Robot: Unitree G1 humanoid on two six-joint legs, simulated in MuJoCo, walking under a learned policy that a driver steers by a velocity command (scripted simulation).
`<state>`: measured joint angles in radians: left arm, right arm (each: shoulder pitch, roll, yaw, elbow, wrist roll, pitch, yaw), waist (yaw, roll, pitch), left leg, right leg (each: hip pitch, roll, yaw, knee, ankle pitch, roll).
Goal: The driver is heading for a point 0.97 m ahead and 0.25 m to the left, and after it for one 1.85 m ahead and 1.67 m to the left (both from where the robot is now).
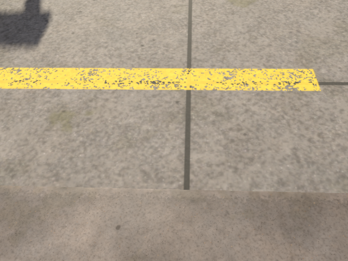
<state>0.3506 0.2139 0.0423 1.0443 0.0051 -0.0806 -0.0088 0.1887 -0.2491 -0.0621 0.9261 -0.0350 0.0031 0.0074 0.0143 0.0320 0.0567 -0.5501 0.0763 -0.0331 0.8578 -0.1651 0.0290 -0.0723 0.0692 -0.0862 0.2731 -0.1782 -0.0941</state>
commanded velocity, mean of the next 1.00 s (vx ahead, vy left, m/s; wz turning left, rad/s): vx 0.50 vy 0.00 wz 0.00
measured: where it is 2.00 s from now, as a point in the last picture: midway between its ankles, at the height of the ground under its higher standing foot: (146, 190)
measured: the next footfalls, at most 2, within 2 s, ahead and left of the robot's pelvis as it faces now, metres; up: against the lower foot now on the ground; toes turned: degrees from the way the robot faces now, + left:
left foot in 0.46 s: +0.46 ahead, +0.24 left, -0.16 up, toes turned +6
right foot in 0.98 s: +0.70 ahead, +0.06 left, -0.16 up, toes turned -4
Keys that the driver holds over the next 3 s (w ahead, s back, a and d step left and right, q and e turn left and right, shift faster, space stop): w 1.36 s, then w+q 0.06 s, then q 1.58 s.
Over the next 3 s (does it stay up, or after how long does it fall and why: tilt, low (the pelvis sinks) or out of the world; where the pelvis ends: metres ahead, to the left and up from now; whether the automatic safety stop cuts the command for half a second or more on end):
stays up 1.15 0.27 -0.33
